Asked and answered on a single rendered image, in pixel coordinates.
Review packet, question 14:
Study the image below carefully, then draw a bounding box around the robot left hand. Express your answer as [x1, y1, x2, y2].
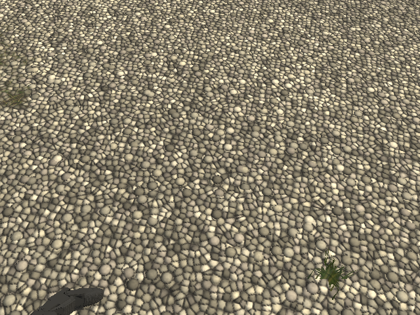
[30, 287, 104, 315]

